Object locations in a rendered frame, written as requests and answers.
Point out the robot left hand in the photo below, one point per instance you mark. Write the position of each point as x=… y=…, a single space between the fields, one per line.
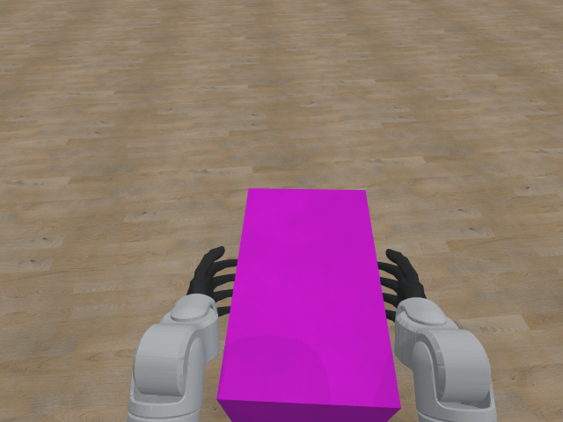
x=204 y=281

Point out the carton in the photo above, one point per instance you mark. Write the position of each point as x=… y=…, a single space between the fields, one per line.
x=307 y=337

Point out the robot left forearm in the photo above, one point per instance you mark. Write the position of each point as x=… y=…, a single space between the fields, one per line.
x=169 y=363

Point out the robot right hand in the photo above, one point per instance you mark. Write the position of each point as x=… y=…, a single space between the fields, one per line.
x=407 y=284

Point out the robot right forearm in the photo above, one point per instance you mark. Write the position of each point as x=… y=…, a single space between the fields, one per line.
x=451 y=370

